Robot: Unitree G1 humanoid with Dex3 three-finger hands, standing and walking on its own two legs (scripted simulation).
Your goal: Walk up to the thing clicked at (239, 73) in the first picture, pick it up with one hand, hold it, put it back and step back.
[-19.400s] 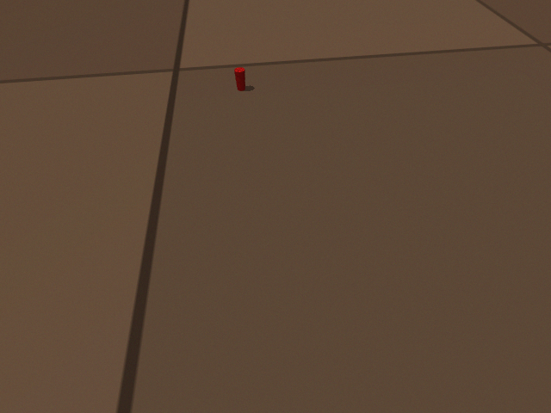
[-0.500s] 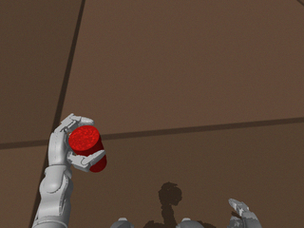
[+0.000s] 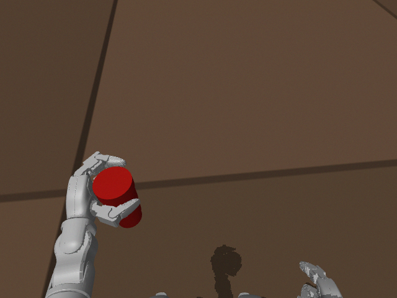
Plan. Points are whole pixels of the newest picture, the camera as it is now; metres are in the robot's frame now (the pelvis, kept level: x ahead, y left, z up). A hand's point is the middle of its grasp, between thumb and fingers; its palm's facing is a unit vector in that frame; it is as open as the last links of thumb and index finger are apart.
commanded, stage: hold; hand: left
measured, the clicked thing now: (122, 201) +0.32 +0.17 +0.01
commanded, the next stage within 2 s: none
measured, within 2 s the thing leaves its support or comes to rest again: neither
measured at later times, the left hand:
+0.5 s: hand (114, 190) +0.32 +0.17 +0.06, palm faces +0.07 -1.00 -0.01, open 10.1 cm
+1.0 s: hand (115, 188) +0.32 +0.17 +0.06, palm faces +0.06 -1.00 -0.01, open 10.1 cm
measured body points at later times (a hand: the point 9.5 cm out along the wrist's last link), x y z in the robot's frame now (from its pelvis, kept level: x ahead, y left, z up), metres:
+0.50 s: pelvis -0.01 +0.00 +0.01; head +0.03 +0.00 +0.46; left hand +0.31 +0.22 +0.06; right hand +0.13 -0.24 -0.10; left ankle +0.01 +0.14 -0.70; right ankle +0.00 -0.13 -0.70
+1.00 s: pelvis +0.00 +0.00 +0.01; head +0.03 +0.00 +0.46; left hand +0.31 +0.22 +0.06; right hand +0.13 -0.25 -0.10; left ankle +0.01 +0.14 -0.70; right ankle +0.00 -0.13 -0.70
